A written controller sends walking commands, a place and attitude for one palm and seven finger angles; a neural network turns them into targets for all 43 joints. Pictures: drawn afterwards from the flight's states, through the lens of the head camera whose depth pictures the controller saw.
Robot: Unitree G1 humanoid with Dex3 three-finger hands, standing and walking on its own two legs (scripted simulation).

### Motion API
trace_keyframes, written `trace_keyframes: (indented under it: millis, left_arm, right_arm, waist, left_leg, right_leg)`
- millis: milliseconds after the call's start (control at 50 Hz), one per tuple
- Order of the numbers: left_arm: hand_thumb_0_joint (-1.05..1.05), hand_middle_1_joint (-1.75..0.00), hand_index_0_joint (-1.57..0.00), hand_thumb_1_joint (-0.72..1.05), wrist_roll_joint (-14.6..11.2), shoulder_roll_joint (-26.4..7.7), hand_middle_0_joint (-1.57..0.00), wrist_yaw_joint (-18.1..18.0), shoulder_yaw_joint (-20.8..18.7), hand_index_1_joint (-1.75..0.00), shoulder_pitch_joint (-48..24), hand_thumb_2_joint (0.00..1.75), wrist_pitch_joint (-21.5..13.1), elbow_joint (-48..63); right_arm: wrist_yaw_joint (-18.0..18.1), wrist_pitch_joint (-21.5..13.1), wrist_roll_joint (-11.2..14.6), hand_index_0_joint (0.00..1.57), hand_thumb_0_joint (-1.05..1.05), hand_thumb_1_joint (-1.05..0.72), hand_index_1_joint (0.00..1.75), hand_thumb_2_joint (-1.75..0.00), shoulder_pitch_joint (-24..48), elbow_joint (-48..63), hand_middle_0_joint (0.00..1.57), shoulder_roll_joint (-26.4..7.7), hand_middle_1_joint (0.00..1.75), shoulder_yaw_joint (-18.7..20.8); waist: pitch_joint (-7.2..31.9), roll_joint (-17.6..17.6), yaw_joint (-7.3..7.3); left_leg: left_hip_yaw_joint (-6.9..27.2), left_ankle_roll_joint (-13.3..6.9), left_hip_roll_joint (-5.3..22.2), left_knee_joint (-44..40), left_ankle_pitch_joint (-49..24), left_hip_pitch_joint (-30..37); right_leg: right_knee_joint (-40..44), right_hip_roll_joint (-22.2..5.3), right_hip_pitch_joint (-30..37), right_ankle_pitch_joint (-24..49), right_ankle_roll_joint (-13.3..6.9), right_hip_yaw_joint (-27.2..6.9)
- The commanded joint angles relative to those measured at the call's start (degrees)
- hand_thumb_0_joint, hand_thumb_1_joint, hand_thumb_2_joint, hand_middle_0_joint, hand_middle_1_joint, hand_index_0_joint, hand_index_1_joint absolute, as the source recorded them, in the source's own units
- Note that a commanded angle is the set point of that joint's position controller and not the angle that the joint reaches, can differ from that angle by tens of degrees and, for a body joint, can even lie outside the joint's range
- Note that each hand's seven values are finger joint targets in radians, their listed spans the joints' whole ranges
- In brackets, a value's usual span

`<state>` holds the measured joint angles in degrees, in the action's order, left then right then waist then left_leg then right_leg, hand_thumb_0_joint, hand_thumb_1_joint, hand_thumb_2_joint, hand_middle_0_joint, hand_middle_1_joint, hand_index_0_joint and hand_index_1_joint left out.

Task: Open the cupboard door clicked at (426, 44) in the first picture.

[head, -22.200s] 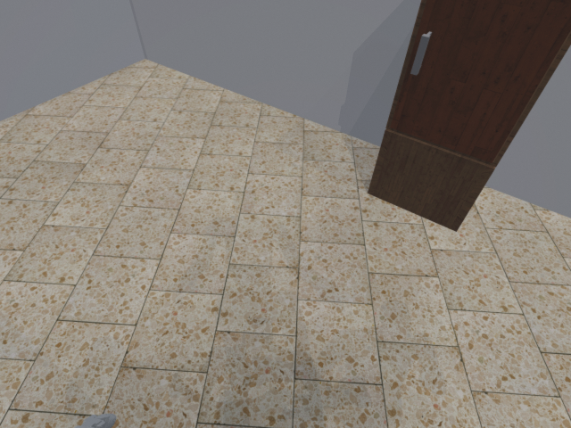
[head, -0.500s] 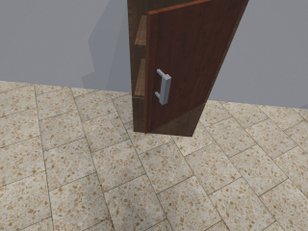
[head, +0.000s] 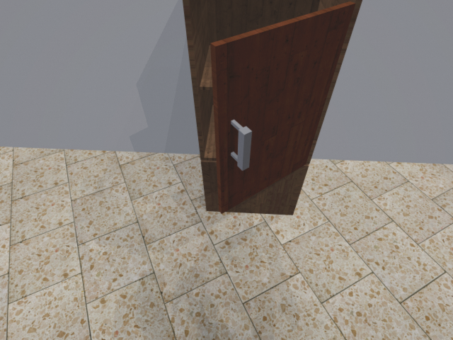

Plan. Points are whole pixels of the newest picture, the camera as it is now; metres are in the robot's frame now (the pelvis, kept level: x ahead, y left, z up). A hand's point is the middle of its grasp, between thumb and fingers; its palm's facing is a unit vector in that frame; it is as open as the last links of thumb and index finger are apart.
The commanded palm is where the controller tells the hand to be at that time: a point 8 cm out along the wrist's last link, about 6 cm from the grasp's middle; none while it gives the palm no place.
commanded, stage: let the arm hang, fingers relaxed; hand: left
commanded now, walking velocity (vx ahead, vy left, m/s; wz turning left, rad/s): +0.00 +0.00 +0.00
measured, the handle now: (239, 145) +0.58 +0.00 -0.02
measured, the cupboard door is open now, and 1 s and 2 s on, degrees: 38 38 38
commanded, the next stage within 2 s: look to check the result in 0.18 s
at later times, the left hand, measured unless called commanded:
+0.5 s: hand out of the picture +0.04 +0.20 -0.17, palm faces +0.02 -0.97 -0.24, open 7.4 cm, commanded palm none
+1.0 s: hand out of the picture +0.08 +0.20 -0.17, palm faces -0.02 -0.97 -0.25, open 7.4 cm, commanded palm none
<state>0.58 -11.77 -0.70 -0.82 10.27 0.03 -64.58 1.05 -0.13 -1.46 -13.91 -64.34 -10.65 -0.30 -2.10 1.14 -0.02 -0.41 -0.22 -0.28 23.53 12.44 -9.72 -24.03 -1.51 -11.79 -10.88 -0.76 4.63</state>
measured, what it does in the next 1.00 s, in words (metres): stands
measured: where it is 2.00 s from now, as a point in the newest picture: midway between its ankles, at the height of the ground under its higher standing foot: outside the picture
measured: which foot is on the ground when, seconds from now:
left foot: down 0.00-1.00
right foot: down 0.00-1.00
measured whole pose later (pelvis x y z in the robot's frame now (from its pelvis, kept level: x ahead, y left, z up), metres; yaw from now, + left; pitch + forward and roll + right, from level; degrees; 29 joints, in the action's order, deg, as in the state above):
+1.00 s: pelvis +0.03 +0.00 +0.00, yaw -3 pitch +0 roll +0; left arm 0.7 -12.8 -0.7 -1.6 9.7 0.7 -64.0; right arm 2.2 0.0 -1.3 -9.8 -63.4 -12.6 0.4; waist -3.1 0.2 0.8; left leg -2.8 0.1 0.8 22.6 14.8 -7.3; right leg -23.8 -0.3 -10.8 -12.5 -0.7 2.3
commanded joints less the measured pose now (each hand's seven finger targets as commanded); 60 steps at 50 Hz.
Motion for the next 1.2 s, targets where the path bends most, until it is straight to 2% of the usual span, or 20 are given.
trace_keyframes:
  millis: [0, 240, 540, 600, 800, 840, 880, 960, 1000, 1040, 1060, 1100, 1120, 1140, 1180]
  left_arm:
    - [0.00, -0.30, -0.20, 0.90, 0.09, -8.03, -0.20, -0.70, -1.75, -0.30, 1.71, 0.90, -0.92, 1.53]
    - [0.00, -0.30, -0.20, 0.90, 0.10, -7.46, -0.20, -0.72, -1.82, -0.30, 2.17, 0.90, -1.25, 1.12]
    - [0.00, -0.30, -0.20, 0.90, 0.05, -9.23, -0.20, -0.62, -1.80, -0.30, 1.57, 0.90, -1.46, 0.88]
    - [0.00, -0.30, -0.20, 0.90, 0.03, -9.59, -0.20, -0.66, -1.86, -0.30, 1.34, 0.90, -1.60, 0.92]
    - [0.00, -0.30, -0.20, 0.90, 0.07, -10.75, -0.20, -0.59, -1.90, -0.30, -0.04, 0.90, -1.66, 1.32]
    - [0.00, -0.30, -0.20, 0.90, 0.04, -10.77, -0.20, -0.55, -1.92, -0.30, -0.27, 0.90, -1.59, 1.46]
    - [0.00, -0.30, -0.20, 0.90, 0.03, -7.70, -0.20, -0.71, -1.70, -0.30, 1.04, 0.90, -0.73, 1.47]
    - [0.00, -0.30, -0.20, 0.90, 0.29, -8.95, -0.20, -0.36, -2.98, -0.30, 0.78, 0.90, 0.77, 3.64]
    - [0.00, -0.30, -0.20, 0.90, 0.51, -8.98, -0.20, -0.03, -3.56, -0.30, 0.45, 0.90, 1.40, 5.38]
    - [0.00, -0.30, -0.20, 0.90, 0.69, -8.19, -0.20, 0.39, -3.95, -0.30, 0.23, 0.90, 1.95, 7.17]
    - [0.00, -0.30, -0.20, 0.90, 0.70, -7.63, -0.20, 0.59, -4.04, -0.30, 0.08, 0.90, 2.14, 7.90]
    - [0.00, -0.30, -0.20, 0.90, 0.75, -6.55, -0.20, 0.94, -4.41, -0.30, -0.87, 0.90, 2.77, 9.60]
    - [0.00, -0.30, -0.20, 0.90, 0.69, -6.08, -0.20, 1.07, -4.63, -0.30, -1.24, 0.90, 2.99, 10.46]
    - [0.00, -0.30, -0.20, 0.90, 0.63, -5.92, -0.20, 1.21, -4.84, -0.30, -1.05, 0.90, 3.02, 10.92]
    - [0.00, -0.30, -0.20, 0.90, 0.59, -4.81, -0.20, 1.64, -4.74, -0.30, 1.58, 0.90, 2.56, 10.78]
  right_arm:
    - [0.55, -0.74, 0.13, 0.20, 0.00, -0.90, 0.30, -0.90, -2.03, 1.40, 0.20, -7.31, 0.30, 1.24]
    - [0.85, -0.92, 0.22, 0.20, 0.00, -0.90, 0.30, -0.90, -1.08, 1.24, 0.20, -7.62, 0.30, 1.31]
    - [0.89, -0.91, 0.31, 0.20, 0.00, -0.90, 0.30, -0.90, 0.30, 1.23, 0.20, -9.52, 0.30, 1.48]
    - [0.90, -1.01, 0.31, 0.20, 0.00, -0.90, 0.30, -0.90, 0.75, 1.39, 0.20, -9.94, 0.30, 1.56]
    - [0.77, -1.17, 0.34, 0.20, 0.00, -0.90, 0.30, -0.90, 2.08, 1.34, 0.20, -10.91, 0.30, 1.51]
    - [0.86, -1.13, 0.26, 0.20, 0.00, -0.90, 0.30, -0.90, 2.20, 1.31, 0.20, -11.12, 0.30, 1.57]
    - [1.16, -0.52, 0.22, 0.20, 0.00, -0.90, 0.30, -0.90, 0.16, 1.16, 0.20, -7.66, 0.30, 1.09]
    - [1.74, 0.51, 0.17, 0.20, 0.00, -0.90, 0.30, -0.90, -1.11, 2.66, 0.20, -8.98, 0.30, 2.39]
    - [2.05, 0.79, 0.10, 0.20, 0.00, -0.90, 0.30, -0.90, -1.40, 4.14, 0.20, -10.03, 0.30, 3.15]
    - [2.29, 0.84, -0.08, 0.20, 0.00, -0.90, 0.30, -0.90, -1.39, 5.37, 0.20, -11.18, 0.30, 3.89]
    - [2.40, 0.79, -0.15, 0.20, 0.00, -0.90, 0.30, -0.90, -1.49, 6.03, 0.20, -11.89, 0.30, 4.26]
    - [2.52, 0.41, -0.45, 0.20, 0.00, -0.90, 0.30, -0.90, -1.88, 6.80, 0.20, -12.48, 0.30, 4.69]
    - [2.55, 0.29, -0.66, 0.20, 0.00, -0.90, 0.30, -0.90, -1.42, 7.34, 0.20, -12.50, 0.30, 4.66]
    - [2.56, 0.23, -0.73, 0.20, 0.00, -0.90, 0.30, -0.90, -0.35, 8.02, 0.20, -12.10, 0.30, 4.71]
    - [2.39, 0.18, -0.88, 0.20, 0.00, -0.90, 0.30, -0.90, 2.77, 9.58, 0.20, -12.09, 0.30, 4.82]
  waist:
    - [-0.45, -0.15, 0.16]
    - [0.02, 0.17, -0.02]
    - [0.70, -1.50, -0.10]
    - [1.77, -0.50, -0.14]
    - [1.27, -0.97, -0.03]
    - [1.28, -0.63, -0.05]
    - [1.81, -0.94, -0.24]
    - [0.81, -1.40, -0.62]
    - [0.89, -0.06, -0.86]
    - [0.56, 2.89, -0.82]
    - [0.16, 5.21, -0.75]
    - [-0.49, 9.48, -1.04]
    - [-0.77, 10.78, -0.78]
    - [-1.19, 9.92, -0.28]
    - [0.03, 8.26, 1.69]
  left_leg:
    - [4.99, -1.24, 5.85, -5.97, -5.88, -3.23]
    - [4.57, -1.13, 5.89, -6.27, -7.33, -1.01]
    - [4.40, -1.15, 6.15, -6.40, -8.95, 0.87]
    - [4.38, -1.24, 6.22, -6.26, -10.14, 1.74]
    - [4.59, -1.11, 6.34, -7.00, -11.08, 1.91]
    - [3.98, -0.95, 6.61, -6.88, -10.98, 2.41]
    - [2.35, -0.49, 6.84, -4.63, -11.81, 3.14]
    - [0.04, -0.49, 8.01, -1.75, -9.20, 2.59]
    - [0.69, -1.33, 9.70, -1.51, -8.52, 2.88]
    - [2.81, -3.02, 12.69, -2.80, -7.92, 3.00]
    - [4.74, -4.62, 15.08, -3.85, -8.93, 3.00]
    - [8.57, -9.48, 21.09, -6.60, -14.93, 2.56]
    - [8.73, -10.92, 22.31, -6.48, -18.17, 2.54]
    - [7.20, -11.05, 22.72, -5.55, -19.59, 1.50]
    - [2.30, -8.49, 20.47, -1.16, -22.52, 1.11]
  right_leg:
    - [4.86, -5.46, 3.01, 1.47, -1.77, -5.65]
    - [5.77, -5.56, 3.66, 3.89, -1.73, -5.71]
    - [6.20, -5.75, 4.60, 6.57, -1.78, -5.73]
    - [6.07, -5.89, 5.18, 8.07, -1.93, -5.95]
    - [6.27, -6.02, 5.69, 9.03, -1.77, -5.84]
    - [6.26, -5.77, 5.26, 9.83, -1.89, -6.57]
    - [4.56, -5.77, 3.83, 13.05, -1.59, -7.07]
    - [0.27, -5.01, -0.03, 14.20, -1.95, -8.53]
    - [-2.75, -3.62, -2.75, 12.76, -1.84, -8.49]
    - [-7.74, -1.30, -6.10, 8.68, -1.22, -7.50]
    - [-11.85, -0.04, -7.97, 4.04, -0.80, -6.48]
    - [-25.17, 1.49, -12.23, -15.83, 0.00, -5.06]
    - [-29.24, 0.73, -13.69, -19.05, 0.17, -5.94]
    - [-29.93, -0.25, -13.39, -19.68, 0.05, -6.71]
    - [-22.62, -0.69, -8.99, -17.21, -0.11, -4.68]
